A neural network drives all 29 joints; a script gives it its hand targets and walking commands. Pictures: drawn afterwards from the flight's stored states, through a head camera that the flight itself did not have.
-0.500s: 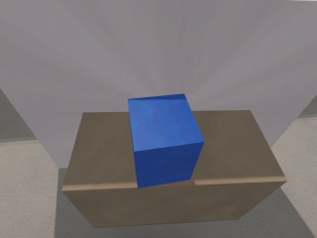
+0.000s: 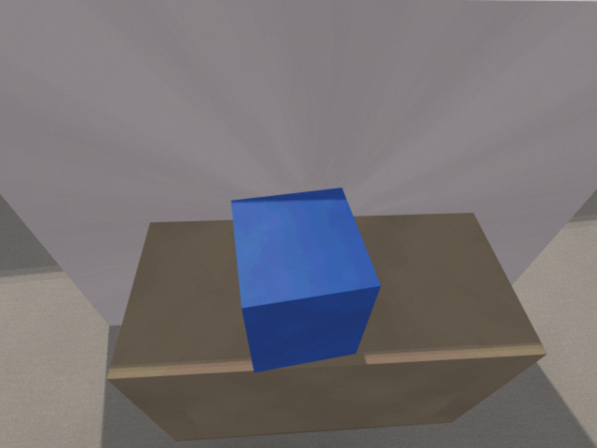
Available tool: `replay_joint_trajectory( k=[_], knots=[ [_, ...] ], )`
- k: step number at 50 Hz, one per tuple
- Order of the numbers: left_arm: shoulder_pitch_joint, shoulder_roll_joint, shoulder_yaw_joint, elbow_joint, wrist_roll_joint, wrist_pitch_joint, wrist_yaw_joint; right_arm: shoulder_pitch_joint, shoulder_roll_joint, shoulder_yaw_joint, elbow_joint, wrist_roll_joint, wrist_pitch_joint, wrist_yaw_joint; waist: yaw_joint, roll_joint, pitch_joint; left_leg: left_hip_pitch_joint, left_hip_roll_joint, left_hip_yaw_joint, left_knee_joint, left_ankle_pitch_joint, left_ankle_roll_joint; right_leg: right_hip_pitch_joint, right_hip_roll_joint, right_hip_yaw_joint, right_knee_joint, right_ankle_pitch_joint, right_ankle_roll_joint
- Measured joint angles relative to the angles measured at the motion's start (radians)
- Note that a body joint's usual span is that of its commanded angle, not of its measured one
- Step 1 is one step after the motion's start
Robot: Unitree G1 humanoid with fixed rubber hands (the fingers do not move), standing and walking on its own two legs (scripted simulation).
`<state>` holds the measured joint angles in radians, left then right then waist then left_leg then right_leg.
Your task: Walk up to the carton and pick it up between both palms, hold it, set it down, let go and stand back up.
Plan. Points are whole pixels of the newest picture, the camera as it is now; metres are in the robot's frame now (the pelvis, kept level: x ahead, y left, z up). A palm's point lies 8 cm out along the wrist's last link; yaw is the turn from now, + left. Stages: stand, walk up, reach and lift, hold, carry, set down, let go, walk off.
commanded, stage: stand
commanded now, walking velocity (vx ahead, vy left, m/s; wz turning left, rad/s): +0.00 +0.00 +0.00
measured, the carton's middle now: (297, 281) +0.41 +0.02 -0.10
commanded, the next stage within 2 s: none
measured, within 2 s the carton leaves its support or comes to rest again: neither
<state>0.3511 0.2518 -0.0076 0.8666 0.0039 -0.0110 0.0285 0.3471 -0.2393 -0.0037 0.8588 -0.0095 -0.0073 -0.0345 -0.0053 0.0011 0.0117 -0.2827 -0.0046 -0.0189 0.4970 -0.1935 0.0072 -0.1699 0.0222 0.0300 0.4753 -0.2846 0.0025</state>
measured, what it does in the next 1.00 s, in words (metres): stands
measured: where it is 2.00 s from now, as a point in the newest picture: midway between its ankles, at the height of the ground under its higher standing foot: outside the picture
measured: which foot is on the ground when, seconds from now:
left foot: down 0.00-1.00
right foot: down 0.00-1.00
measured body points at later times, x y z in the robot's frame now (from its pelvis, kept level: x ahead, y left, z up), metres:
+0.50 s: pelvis +0.02 +0.00 +0.00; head +0.02 +0.00 +0.45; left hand +0.06 +0.26 -0.14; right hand +0.06 -0.26 -0.13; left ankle +0.05 +0.11 -0.74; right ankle -0.02 -0.12 -0.74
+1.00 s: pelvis +0.02 +0.00 +0.00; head +0.02 +0.01 +0.45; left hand +0.04 +0.26 -0.14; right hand +0.04 -0.26 -0.14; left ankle +0.05 +0.11 -0.74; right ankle -0.02 -0.12 -0.74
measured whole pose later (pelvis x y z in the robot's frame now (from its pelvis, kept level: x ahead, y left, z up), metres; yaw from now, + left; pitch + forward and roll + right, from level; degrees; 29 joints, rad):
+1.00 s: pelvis +0.02 +0.00 +0.00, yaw +0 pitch -2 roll +0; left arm 0.32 0.24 -0.01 0.94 0.00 0.00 0.04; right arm 0.32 -0.23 0.00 0.95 0.00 -0.01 -0.05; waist 0.00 0.00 0.03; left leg -0.23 -0.01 -0.02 0.46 -0.20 0.01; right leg -0.11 0.01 0.03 0.42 -0.29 0.01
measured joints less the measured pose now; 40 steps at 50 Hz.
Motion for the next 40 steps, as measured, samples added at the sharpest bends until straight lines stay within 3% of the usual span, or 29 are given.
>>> replay_joint_trajectory(
  k=[40],
  knots=[
    [-0.031,-0.008,-0.004,0.058,-0.003,0.008,0.008,-0.024,0.006,0.008,0.071,0.004,0.001,-0.010,0.002,-0.003,0.018,0.053,-0.004,0.000,-0.035,-0.011,0.000,0.060,-0.008,0.000,-0.050,-0.003,0.002]
  ],
)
